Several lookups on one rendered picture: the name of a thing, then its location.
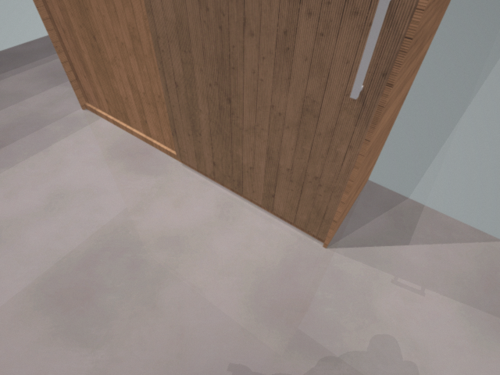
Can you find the wardrobe door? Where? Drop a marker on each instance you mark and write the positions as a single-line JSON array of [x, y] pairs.
[[109, 47], [258, 93]]

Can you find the handle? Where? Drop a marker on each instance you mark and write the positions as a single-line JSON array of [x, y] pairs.
[[370, 46]]

